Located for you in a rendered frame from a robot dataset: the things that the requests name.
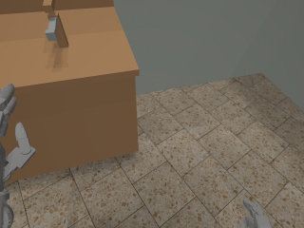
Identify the robot right hand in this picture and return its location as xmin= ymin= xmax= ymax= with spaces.
xmin=237 ymin=199 xmax=273 ymax=228

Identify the counter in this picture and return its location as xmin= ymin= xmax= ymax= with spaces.
xmin=0 ymin=0 xmax=140 ymax=183

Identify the robot left hand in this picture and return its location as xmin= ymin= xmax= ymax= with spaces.
xmin=0 ymin=83 xmax=36 ymax=192

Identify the robot left forearm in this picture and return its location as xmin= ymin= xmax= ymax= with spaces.
xmin=0 ymin=191 xmax=14 ymax=228

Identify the tap lever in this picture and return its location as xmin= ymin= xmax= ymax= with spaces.
xmin=45 ymin=17 xmax=58 ymax=42

